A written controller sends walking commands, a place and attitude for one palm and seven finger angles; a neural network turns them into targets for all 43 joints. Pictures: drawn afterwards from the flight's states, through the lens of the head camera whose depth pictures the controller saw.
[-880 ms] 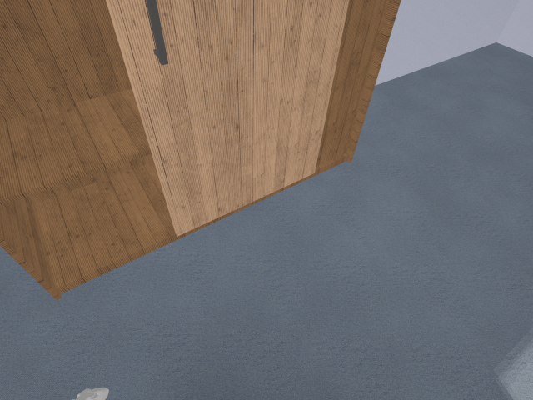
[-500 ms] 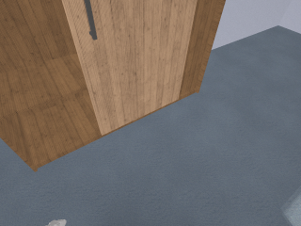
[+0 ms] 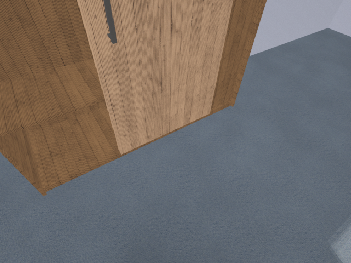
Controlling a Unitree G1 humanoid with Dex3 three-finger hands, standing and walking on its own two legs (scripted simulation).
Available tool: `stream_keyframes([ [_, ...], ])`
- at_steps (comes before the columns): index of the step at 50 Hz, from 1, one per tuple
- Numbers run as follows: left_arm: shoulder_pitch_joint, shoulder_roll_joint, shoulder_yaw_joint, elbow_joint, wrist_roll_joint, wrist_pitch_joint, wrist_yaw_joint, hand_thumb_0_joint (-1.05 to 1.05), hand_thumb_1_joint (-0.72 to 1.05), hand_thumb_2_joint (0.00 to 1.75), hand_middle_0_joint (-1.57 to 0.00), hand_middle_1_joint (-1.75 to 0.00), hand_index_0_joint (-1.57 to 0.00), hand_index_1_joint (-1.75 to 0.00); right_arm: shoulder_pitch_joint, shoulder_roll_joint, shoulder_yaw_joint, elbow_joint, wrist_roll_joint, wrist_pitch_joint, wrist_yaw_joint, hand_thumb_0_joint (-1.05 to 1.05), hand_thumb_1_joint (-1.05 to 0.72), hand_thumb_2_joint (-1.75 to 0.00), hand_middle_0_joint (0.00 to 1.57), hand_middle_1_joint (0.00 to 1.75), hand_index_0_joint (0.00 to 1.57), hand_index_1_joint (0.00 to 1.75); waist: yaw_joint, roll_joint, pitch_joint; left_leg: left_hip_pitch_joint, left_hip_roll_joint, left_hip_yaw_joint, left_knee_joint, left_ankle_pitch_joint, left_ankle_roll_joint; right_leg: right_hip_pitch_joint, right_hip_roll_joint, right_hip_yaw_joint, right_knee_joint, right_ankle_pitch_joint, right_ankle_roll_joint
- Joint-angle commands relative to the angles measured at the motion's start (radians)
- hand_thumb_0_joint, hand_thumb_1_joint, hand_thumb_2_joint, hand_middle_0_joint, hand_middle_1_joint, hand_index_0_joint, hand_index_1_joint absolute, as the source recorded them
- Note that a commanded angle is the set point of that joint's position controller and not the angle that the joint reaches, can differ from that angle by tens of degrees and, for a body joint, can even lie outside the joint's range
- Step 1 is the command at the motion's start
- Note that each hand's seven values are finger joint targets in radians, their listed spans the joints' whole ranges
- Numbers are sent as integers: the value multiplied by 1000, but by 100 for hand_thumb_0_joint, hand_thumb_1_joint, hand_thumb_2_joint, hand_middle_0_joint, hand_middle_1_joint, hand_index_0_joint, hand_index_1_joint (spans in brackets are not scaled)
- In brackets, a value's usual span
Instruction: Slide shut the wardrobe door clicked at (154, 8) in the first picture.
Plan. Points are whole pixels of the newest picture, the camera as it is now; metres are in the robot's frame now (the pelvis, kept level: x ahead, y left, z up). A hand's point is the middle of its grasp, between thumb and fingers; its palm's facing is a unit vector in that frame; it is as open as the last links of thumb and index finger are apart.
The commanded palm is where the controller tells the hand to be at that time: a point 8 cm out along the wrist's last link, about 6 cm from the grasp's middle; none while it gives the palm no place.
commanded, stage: look at it before walking up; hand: right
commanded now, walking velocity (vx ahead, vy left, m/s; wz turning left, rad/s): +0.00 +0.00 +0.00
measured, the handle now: (106, 11) +0.91 +0.33 +0.18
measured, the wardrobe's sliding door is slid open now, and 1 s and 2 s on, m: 0.49 0.49 0.49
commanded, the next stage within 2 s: walk to a spot facing it in 0.56 s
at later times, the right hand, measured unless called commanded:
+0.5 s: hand out of the picture +0.08 -0.24 -0.15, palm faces -0.04 +0.94 -0.34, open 7.4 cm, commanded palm none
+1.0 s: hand out of the picture +0.02 -0.24 -0.20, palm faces +0.11 +0.98 -0.19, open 7.4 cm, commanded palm none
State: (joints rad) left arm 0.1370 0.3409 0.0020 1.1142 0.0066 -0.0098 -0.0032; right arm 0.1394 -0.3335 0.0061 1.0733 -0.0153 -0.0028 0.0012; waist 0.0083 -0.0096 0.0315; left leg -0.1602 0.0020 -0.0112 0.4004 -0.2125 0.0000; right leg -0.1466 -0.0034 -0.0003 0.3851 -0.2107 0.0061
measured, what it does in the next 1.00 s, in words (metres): lifts its right foot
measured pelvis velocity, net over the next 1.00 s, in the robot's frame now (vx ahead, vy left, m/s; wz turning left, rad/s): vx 0.06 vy -0.04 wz -0.10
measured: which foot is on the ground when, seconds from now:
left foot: down 0.00-0.98, up 1.00-1.00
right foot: down 0.00-1.00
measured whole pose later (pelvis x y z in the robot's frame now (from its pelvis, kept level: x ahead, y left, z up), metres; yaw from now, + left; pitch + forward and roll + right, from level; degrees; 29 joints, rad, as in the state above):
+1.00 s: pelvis +0.06 -0.04 -0.02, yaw -6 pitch -1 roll +1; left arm 0.32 0.22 0.02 1.07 0.02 -0.02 -0.02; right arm 0.34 -0.23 -0.03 1.06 -0.02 0.00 0.01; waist 0.01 0.03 0.01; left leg -0.17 0.08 0.07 0.63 -0.44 -0.01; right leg -0.27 -0.01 -0.09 0.61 -0.31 -0.03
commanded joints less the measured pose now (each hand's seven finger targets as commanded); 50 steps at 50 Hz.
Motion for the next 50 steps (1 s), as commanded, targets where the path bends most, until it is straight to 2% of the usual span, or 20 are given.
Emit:
stream_keyframes([
  [1,-53,201,34,-68,2,-26,16,0,90,90,-20,-30,-20,-30,-39,-210,-43,-63,4,-24,-13,0,-90,-90,20,30,20,30,-10,20,-57,5,110,-105,-69,86,34,0,-109,103,-67,110,-34],
  [5,-55,199,34,-67,2,-27,17,0,90,90,-20,-30,-20,-30,-41,-208,-43,-63,5,-25,-14,0,-90,-90,20,30,20,30,-9,13,-66,18,113,-103,-64,131,34,12,-110,100,-67,142,-33],
  [14,-59,195,33,-67,2,-25,17,0,90,90,-20,-30,-20,-30,-40,-206,-42,-62,4,-25,-14,0,-90,-90,20,30,20,30,-8,18,-51,6,113,-106,-78,113,32,14,-109,97,-72,125,-31],
  [27,-59,195,33,-65,0,-24,18,0,90,90,-20,-30,-20,-30,-31,-210,-43,-57,5,-29,-16,0,-90,-90,20,30,20,30,-6,24,-72,36,117,-102,-73,209,34,39,-114,88,-65,186,-27],
  [30,-63,196,32,-62,1,-24,19,0,90,90,-20,-30,-20,-30,-28,-204,-42,-56,5,-26,-15,0,-90,-90,20,30,20,30,-8,1,-60,27,114,-102,-81,166,31,36,-114,92,-78,161,-28],
  [33,-62,194,32,-63,0,-24,18,0,90,90,-20,-30,-20,-30,-26,-205,-41,-54,4,-26,-15,0,-90,-90,20,30,20,30,-10,11,-50,22,115,-101,-88,149,30,32,-113,94,-81,152,-29],
  [35,-1,82,5,-40,7,-8,12,0,90,90,-20,-30,-20,-30,38,-98,-20,-29,4,-8,-18,0,-90,-90,20,30,20,30,-12,21,-67,39,113,-85,-76,2,12,7,-97,83,-54,54,-18],
  [36,18,72,4,-39,9,0,9,0,90,90,-20,-30,-20,-30,67,-97,-24,-27,0,-1,-16,0,-90,-90,20,30,20,30,-21,36,-49,36,115,-95,-84,-130,15,-37,-81,77,-26,-46,-20],
  [38,27,64,7,-57,16,8,5,0,90,90,-20,-30,-20,-30,99,-121,-38,-32,-5,8,-9,0,-90,-90,20,30,20,30,-33,88,33,23,147,-157,-130,-351,43,-183,-36,61,37,-217,-22],
  [40,33,50,14,-86,18,11,4,0,90,90,-20,-30,-20,-30,154,-154,-59,-45,-8,7,-9,0,-90,-90,20,30,20,30,-52,199,68,34,260,-276,-218,-490,108,-296,-7,-10,220,-244,-14],
  [41,27,51,22,-105,18,9,2,0,90,90,-20,-30,-20,-30,182,-160,-67,-50,-9,1,-11,0,-90,-90,20,30,20,30,-58,211,77,46,310,-319,-241,-490,146,-340,-19,-19,312,-266,-15],
  [42,19,45,28,-118,16,2,-3,0,90,90,-20,-30,-20,-30,194,-153,-72,-55,-10,-11,-12,0,-90,-90,20,30,20,30,-57,193,84,63,343,-330,-242,-428,180,-377,-43,-14,368,-272,-17],
  [43,25,35,32,-128,12,-5,-7,0,90,90,-20,-30,-20,-30,188,-146,-76,-60,-13,-22,-13,0,-90,-90,20,30,20,30,-47,156,89,66,360,-301,-226,-357,195,-386,-62,-17,383,-274,-18],
  [44,40,17,34,-134,9,-10,-13,0,90,90,-20,-30,-20,-30,177,-139,-77,-67,-14,-29,-12,0,-90,-90,20,30,20,30,-33,140,81,54,348,-239,-196,-274,191,-351,-68,-28,350,-262,-19],
  [45,84,-4,34,-125,8,-14,-16,0,90,90,-20,-30,-20,-30,155,-130,-79,-71,-14,-32,-11,0,-90,-90,20,30,20,30,-7,126,65,15,325,-167,-148,-217,171,-267,-68,-45,265,-223,-19],
  [46,144,-22,34,-108,8,-17,-17,0,90,90,-20,-30,-20,-30,137,-120,-78,-78,-11,-29,-9,0,-90,-90,20,30,20,30,19,111,54,-70,281,-86,-96,-228,136,-127,-40,-84,174,-157,-20],
  [47,236,-21,37,-79,7,-22,-12,0,90,90,-20,-30,-20,-30,129,-88,-74,-78,-6,-24,-8,0,-90,-90,20,30,20,30,53,52,39,-179,218,-12,6,-256,96,30,-23,-77,85,-112,-24],
  [48,347,50,58,-49,17,-28,-2,0,90,90,-20,-30,-20,-30,141,-22,-62,-93,1,-16,-2,0,-90,-90,20,30,20,30,88,-178,25,-330,102,90,276,-265,35,149,-154,181,-60,-269,-79],
  [49,451,125,78,-33,23,-32,12,0,90,90,-20,-30,-20,-30,110,38,-48,-135,1,-19,3,0,-90,-90,20,30,20,30,108,-339,40,-508,-3,150,556,-396,-6,181,-363,514,-227,-336,-181],
  [50,443,85,67,-29,17,-30,18,0,90,90,-20,-30,-20,-30,67,19,-51,-144,-12,-27,-5,0,-90,-90,20,30,20,30,96,-196,62,-542,48,39,688,-349,23,137,-385,537,-240,-325,-225],
])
